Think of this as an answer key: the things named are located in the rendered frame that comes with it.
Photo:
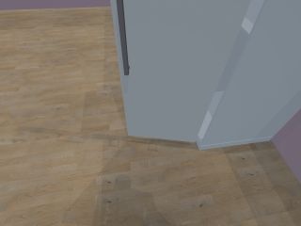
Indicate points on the handle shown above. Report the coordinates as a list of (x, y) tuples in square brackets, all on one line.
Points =
[(122, 34)]

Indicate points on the fridge door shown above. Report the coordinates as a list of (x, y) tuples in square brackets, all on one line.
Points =
[(177, 51)]

